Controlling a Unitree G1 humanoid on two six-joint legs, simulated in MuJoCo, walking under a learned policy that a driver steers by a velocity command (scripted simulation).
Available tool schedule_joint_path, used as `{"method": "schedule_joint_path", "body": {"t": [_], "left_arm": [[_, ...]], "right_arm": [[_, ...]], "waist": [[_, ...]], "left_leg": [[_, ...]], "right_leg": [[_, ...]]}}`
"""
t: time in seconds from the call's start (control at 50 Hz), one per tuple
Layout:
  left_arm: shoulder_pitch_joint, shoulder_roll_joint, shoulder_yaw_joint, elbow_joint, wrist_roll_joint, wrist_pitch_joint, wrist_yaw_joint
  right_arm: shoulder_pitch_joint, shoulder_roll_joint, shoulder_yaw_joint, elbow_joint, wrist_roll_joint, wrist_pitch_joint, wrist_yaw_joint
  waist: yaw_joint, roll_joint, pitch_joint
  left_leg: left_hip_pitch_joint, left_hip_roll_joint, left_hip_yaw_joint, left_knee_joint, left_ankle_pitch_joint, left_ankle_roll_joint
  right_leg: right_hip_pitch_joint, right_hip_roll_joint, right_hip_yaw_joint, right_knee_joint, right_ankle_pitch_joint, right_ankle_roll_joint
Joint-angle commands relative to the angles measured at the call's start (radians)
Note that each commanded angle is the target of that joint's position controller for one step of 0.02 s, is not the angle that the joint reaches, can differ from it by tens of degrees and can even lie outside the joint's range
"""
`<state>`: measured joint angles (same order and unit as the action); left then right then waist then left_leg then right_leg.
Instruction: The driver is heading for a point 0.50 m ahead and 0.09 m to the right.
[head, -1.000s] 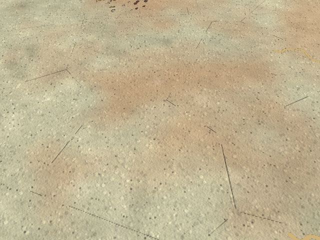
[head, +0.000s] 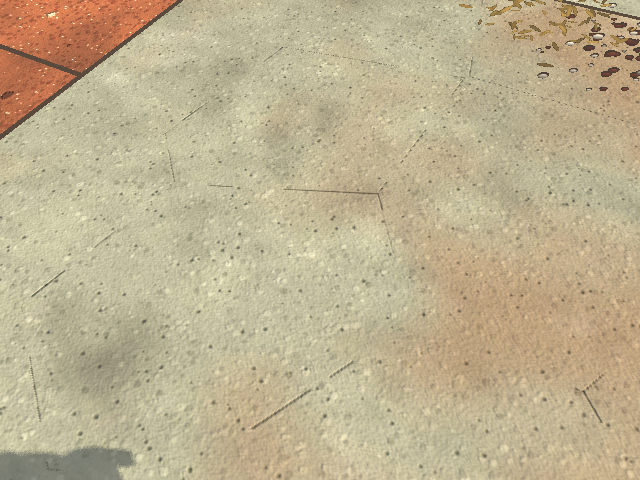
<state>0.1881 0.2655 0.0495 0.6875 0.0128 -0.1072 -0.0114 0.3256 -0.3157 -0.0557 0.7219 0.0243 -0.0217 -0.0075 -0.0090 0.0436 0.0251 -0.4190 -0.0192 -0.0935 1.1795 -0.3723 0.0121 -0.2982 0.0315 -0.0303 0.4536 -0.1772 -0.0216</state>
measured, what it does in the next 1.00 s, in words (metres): walks ahead: left foot, then right foot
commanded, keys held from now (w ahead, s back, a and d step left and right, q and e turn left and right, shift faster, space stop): w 0.24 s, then w+e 0.34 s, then no key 0.42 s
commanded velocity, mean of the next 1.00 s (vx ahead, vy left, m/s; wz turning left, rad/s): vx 0.39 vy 0.00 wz -0.08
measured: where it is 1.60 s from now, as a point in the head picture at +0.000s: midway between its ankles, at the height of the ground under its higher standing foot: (320, 448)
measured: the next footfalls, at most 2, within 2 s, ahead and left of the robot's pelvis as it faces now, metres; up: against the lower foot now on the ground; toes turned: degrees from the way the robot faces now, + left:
left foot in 0.34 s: +0.35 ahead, +0.16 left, +0.00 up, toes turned +3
right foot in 0.82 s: +0.59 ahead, -0.09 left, +0.00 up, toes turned -9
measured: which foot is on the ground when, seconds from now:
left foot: up 0.00-0.32, down 0.34-0.84, up 0.86-1.00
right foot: down 0.00-0.36, up 0.38-0.80, down 0.82-1.00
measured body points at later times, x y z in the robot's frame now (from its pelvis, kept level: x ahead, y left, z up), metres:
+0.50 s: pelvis +0.27 +0.07 +0.00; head +0.30 +0.08 +0.45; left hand +0.34 +0.35 -0.13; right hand +0.41 -0.20 -0.09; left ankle +0.31 +0.16 -0.74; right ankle +0.22 -0.10 -0.65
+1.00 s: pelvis +0.47 +0.02 -0.01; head +0.51 +0.00 +0.44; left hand +0.67 +0.24 -0.11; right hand +0.52 -0.27 -0.14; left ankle +0.45 +0.18 -0.69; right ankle +0.55 -0.08 -0.74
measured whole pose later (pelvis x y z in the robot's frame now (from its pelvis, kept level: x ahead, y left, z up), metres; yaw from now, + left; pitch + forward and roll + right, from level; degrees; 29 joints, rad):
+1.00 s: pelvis +0.47 +0.02 -0.01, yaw -9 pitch +1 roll +0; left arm 0.10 0.23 0.03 0.77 0.02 -0.02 -0.03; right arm 0.19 -0.29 -0.05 0.86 0.01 0.00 -0.03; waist -0.01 0.02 0.07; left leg -0.40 0.06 -0.03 0.96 -0.53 -0.06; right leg -0.40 0.04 -0.03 0.47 -0.10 -0.06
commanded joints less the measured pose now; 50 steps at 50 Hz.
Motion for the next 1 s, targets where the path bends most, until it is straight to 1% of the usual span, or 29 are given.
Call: {"method": "schedule_joint_path", "body": {"t": [0.02,0.1,0.18,0.26,0.3,0.32,0.34,0.36,0.38,0.4,0.42,0.44,0.46,0.48,0.52,0.56,0.62,0.68,0.72,0.76,0.8,0.82,0.84,0.86,0.88,0.9,0.92,0.94,1.0], "left_arm": [[0.070,0.100,0.028,-0.009,-0.003,-0.010,-0.001],[0.075,0.155,0.043,0.033,-0.020,-0.014,-0.004],[0.115,0.188,0.047,0.071,-0.033,0.002,-0.001],[0.185,0.212,0.051,0.120,-0.047,0.023,0.001],[0.179,0.229,0.052,0.132,-0.050,0.037,0.005],[0.171,0.224,0.047,0.133,-0.050,0.041,0.008],[0.168,0.190,0.031,0.122,-0.037,0.039,0.010],[0.243,0.077,-0.006,0.085,-0.015,0.027,0.006],[0.266,0.085,-0.008,0.098,-0.035,0.013,0.006],[0.195,0.179,0.022,0.087,-0.062,0.010,0.004],[0.136,0.179,0.024,0.069,-0.065,0.012,0.005],[0.111,0.166,0.025,0.067,-0.052,0.019,0.009],[0.125,0.153,0.030,0.075,-0.042,0.033,0.012],[0.150,0.131,0.028,0.086,-0.043,0.047,0.012],[0.155,0.093,0.024,0.088,-0.044,0.067,0.012],[0.112,0.087,0.025,0.069,-0.041,0.075,0.014],[0.028,0.063,0.015,0.039,-0.026,0.064,0.001],[-0.082,0.029,-0.004,-0.004,-0.012,0.052,-0.022],[-0.101,0.046,0.000,-0.021,-0.013,0.051,-0.034],[-0.089,0.080,0.010,-0.028,-0.007,0.051,-0.040],[0.044,0.134,0.038,0.009,0.001,0.045,-0.035],[0.103,0.205,0.060,0.021,0.003,0.046,-0.021],[0.140,0.268,0.063,0.017,0.029,0.059,-0.003],[0.134,0.175,0.030,0.015,0.016,0.062,-0.003],[0.093,0.142,0.020,0.008,0.002,0.069,-0.012],[0.023,0.125,0.015,0.012,-0.007,0.068,-0.015],[-0.035,0.101,0.007,0.015,-0.010,0.067,-0.017],[-0.080,0.094,0.006,0.017,-0.005,0.068,-0.014],[-0.135,0.111,0.016,0.028,0.019,0.076,-0.006]], "right_arm": [[-0.039,-0.055,-0.019,-0.096,0.003,-0.016,0.007],[-0.127,-0.015,0.003,-0.121,-0.017,-0.020,0.018],[-0.260,-0.004,0.016,-0.143,-0.012,-0.044,0.039],[-0.349,-0.035,0.008,-0.180,-0.005,-0.051,0.049],[-0.289,-0.068,-0.010,-0.171,-0.009,-0.056,0.049],[-0.170,-0.101,-0.031,-0.135,-0.014,-0.057,0.043],[-0.011,-0.155,-0.056,-0.096,-0.021,-0.054,0.030],[0.117,-0.261,-0.078,-0.085,-0.047,-0.045,0.015],[0.135,-0.216,-0.066,-0.078,-0.039,-0.040,0.017],[0.077,-0.152,-0.045,-0.074,-0.029,-0.043,0.020],[0.015,-0.114,-0.033,-0.071,-0.022,-0.046,0.022],[-0.047,-0.078,-0.022,-0.067,-0.024,-0.053,0.026],[-0.091,-0.051,-0.016,-0.064,-0.030,-0.064,0.029],[-0.116,-0.044,-0.018,-0.058,-0.036,-0.073,0.031],[-0.132,-0.045,-0.025,-0.037,-0.039,-0.092,0.029],[-0.124,-0.059,-0.033,-0.013,-0.044,-0.100,0.022],[-0.118,-0.078,-0.036,0.013,-0.042,-0.094,0.009],[-0.067,-0.109,-0.040,0.047,-0.030,-0.077,-0.003],[-0.041,-0.129,-0.045,0.072,-0.016,-0.063,-0.005],[-0.046,-0.148,-0.051,0.088,-0.002,-0.047,-0.009],[-0.068,-0.146,-0.050,0.094,0.003,-0.033,-0.016],[-0.017,-0.119,-0.040,0.093,-0.017,-0.034,-0.017],[0.092,-0.034,-0.005,0.079,-0.051,-0.043,-0.004],[0.144,-0.014,0.012,0.119,-0.034,-0.041,0.013],[0.064,-0.101,-0.014,0.116,0.002,-0.030,0.018],[-0.019,-0.091,-0.013,0.092,0.012,-0.019,0.011],[-0.052,-0.077,-0.014,0.095,-0.001,-0.002,-0.003],[-0.047,-0.078,-0.017,0.101,-0.013,0.017,-0.017],[0.006,-0.037,-0.010,0.133,-0.023,0.045,-0.037]], "waist": [[0.028,-0.149,-0.019],[0.026,-0.116,0.008],[0.073,-0.108,0.022],[0.080,-0.121,0.042],[0.021,-0.128,0.010],[-0.047,-0.116,-0.061],[-0.121,-0.096,-0.171],[-0.121,0.125,-0.349],[-0.121,0.212,-0.445],[-0.119,0.122,-0.273],[-0.090,0.100,-0.162],[-0.056,0.067,-0.092],[-0.022,0.086,-0.056],[0.002,0.092,-0.044],[0.024,0.057,-0.021],[0.023,0.028,0.006],[0.010,0.002,0.042],[-0.031,-0.012,0.043],[-0.030,0.003,0.025],[-0.005,0.026,-0.001],[0.076,0.013,-0.087],[0.087,-0.066,-0.163],[0.043,-0.269,-0.315],[0.042,-0.247,-0.503],[0.068,-0.144,-0.431],[0.051,-0.120,-0.293],[0.030,-0.083,-0.192],[-0.001,-0.103,-0.152],[-0.035,-0.161,-0.142]], "left_leg": [[-0.238,0.091,-0.031,-0.042,0.047,-0.008],[-0.253,0.114,0.004,-0.268,0.157,-0.020],[-0.159,0.095,0.071,-0.508,0.354,-0.015],[-0.126,0.073,0.078,-0.615,0.321,0.020],[-0.003,0.041,0.097,-0.671,0.279,0.048],[0.178,0.016,0.118,-0.706,0.296,0.071],[0.436,0.075,0.066,-0.676,0.313,0.103],[0.822,0.362,-0.311,-0.674,0.245,0.220],[0.834,0.451,-0.605,-0.828,0.087,0.289],[0.702,0.413,-0.484,-0.862,0.010,0.245],[0.575,0.372,-0.347,-0.888,0.024,0.214],[0.456,0.329,-0.251,-0.927,0.086,0.196],[0.369,0.295,-0.168,-0.964,0.154,0.181],[0.309,0.280,-0.113,-0.998,0.203,0.176],[0.263,0.276,-0.020,-1.038,0.318,0.184],[0.271,0.275,0.051,-1.054,0.395,0.185],[0.260,0.236,0.170,-1.046,0.564,0.170],[0.280,0.237,0.221,-1.010,0.721,0.163],[0.358,0.262,0.214,-0.961,0.762,0.154],[0.424,0.281,0.199,-0.877,0.832,0.135],[0.430,0.233,0.222,-0.669,0.898,0.087],[0.341,0.167,0.255,-0.492,0.743,0.032],[0.001,0.056,0.243,-0.140,0.064,-0.037],[-0.046,0.006,0.053,0.038,-0.356,-0.067],[-0.059,0.051,-0.011,0.062,-0.334,-0.064],[-0.120,0.079,0.014,0.025,-0.296,-0.060],[-0.124,0.101,0.025,-0.053,-0.254,-0.065],[-0.049,0.118,0.025,-0.133,-0.197,-0.072],[0.117,0.091,0.065,-0.307,-0.103,-0.089]], "right_leg": [[0.216,-0.263,0.295,-0.256,0.059,-0.170],[0.195,-0.270,0.193,-0.309,0.186,-0.204],[0.185,-0.234,0.088,-0.311,0.231,-0.172],[0.272,-0.288,0.105,-0.276,0.269,-0.149],[0.291,-0.287,0.107,-0.182,0.425,-0.126],[0.255,-0.249,0.075,-0.045,0.538,-0.102],[0.123,-0.198,0.044,0.163,0.455,-0.065],[-0.231,-0.069,-0.008,0.560,0.004,0.006],[-0.368,-0.008,0.122,0.757,-0.412,0.018],[-0.453,-0.062,0.158,0.826,-0.364,0.011],[-0.466,-0.107,0.127,0.804,-0.278,0.004],[-0.436,-0.137,0.117,0.758,-0.204,0.009],[-0.382,-0.164,0.126,0.718,-0.145,0.014],[-0.326,-0.173,0.128,0.709,-0.104,0.021],[-0.316,-0.174,0.131,0.691,-0.050,0.033],[-0.365,-0.173,0.149,0.625,0.027,0.042],[-0.330,-0.145,0.116,0.399,0.176,0.041],[-0.244,-0.104,0.039,0.214,0.263,0.032],[-0.233,-0.089,0.041,0.152,0.240,0.011],[-0.204,-0.066,0.034,0.111,0.163,-0.021],[-0.009,-0.011,0.002,0.013,0.223,-0.061],[0.177,-0.068,0.065,0.009,0.603,-0.090],[0.567,-0.324,0.361,0.129,1.050,-0.265],[0.620,-0.459,0.560,0.072,1.031,-0.399],[0.502,-0.394,0.461,0.022,0.863,-0.358],[0.394,-0.342,0.376,-0.012,0.695,-0.302],[0.258,-0.306,0.324,-0.057,0.564,-0.263],[0.132,-0.276,0.282,-0.102,0.447,-0.235],[-0.026,-0.234,0.223,-0.167,0.277,-0.223]]}}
